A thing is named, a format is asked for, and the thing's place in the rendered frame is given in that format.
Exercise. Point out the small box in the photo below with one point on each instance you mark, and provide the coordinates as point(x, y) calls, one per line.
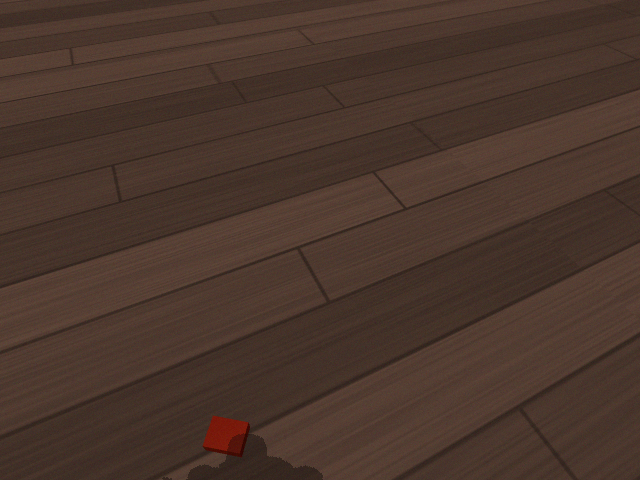
point(226, 436)

